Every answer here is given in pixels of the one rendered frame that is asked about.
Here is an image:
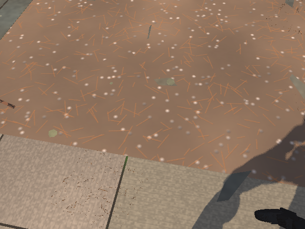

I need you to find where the right robot hand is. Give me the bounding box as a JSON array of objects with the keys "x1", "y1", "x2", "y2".
[{"x1": 254, "y1": 207, "x2": 305, "y2": 229}]

